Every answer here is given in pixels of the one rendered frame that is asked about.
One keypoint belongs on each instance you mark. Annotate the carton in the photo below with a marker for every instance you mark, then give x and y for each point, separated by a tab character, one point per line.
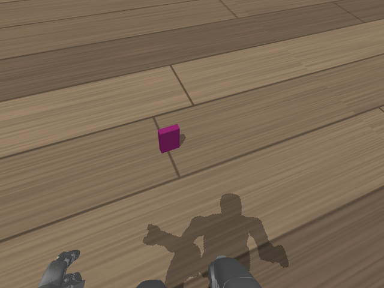
169	138

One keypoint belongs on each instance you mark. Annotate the left robot hand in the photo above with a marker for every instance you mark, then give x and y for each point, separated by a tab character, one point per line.
55	272

